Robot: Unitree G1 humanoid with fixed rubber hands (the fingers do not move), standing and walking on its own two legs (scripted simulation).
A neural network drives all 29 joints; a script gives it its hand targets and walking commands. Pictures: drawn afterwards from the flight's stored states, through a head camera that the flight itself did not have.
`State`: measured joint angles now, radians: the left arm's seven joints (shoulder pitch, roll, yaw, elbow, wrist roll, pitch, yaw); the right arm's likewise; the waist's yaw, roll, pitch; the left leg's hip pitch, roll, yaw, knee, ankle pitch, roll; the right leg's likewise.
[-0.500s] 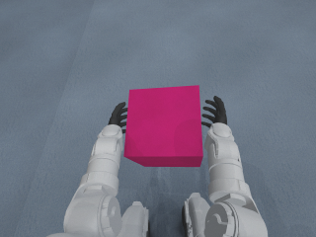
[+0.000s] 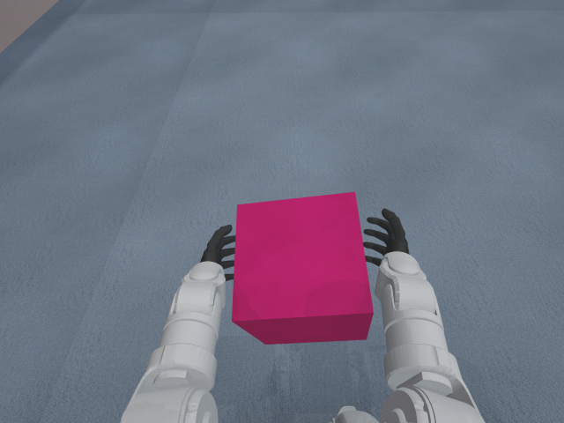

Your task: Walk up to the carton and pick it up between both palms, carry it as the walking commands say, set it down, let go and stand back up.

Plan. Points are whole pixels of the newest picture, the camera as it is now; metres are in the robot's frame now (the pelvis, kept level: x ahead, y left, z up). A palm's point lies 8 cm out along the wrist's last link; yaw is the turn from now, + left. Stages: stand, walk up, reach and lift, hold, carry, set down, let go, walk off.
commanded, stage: reach and lift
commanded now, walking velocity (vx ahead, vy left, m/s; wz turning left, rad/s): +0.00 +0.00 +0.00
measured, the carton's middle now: (305, 276) +0.36 -0.02 -0.07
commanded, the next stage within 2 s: hold in 1.94 s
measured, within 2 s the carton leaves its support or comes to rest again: neither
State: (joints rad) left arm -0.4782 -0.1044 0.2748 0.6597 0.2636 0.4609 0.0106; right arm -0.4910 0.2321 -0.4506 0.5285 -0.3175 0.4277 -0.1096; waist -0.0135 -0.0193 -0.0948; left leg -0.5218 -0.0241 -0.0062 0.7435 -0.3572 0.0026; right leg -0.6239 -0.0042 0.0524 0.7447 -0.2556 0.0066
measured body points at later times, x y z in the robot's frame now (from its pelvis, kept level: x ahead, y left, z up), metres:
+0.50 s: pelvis +0.00 +0.01 +0.01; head -0.05 +0.01 +0.46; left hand +0.33 +0.13 +0.05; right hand +0.33 -0.14 +0.07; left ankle +0.01 +0.13 -0.71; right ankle +0.07 -0.12 -0.71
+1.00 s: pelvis +0.00 +0.00 +0.02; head -0.06 -0.01 +0.46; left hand +0.33 +0.13 +0.06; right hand +0.33 -0.15 +0.09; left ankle +0.01 +0.13 -0.71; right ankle +0.07 -0.12 -0.71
